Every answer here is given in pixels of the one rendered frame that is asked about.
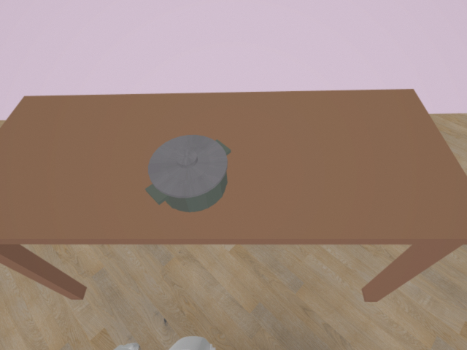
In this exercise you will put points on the knob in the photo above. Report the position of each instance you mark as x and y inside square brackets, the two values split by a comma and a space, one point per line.
[186, 158]

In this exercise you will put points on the lid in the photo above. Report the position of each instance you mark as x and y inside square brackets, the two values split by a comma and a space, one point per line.
[178, 182]

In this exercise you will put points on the table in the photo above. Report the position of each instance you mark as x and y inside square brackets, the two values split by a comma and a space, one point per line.
[306, 167]

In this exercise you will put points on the pot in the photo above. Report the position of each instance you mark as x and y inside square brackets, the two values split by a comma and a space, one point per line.
[193, 204]

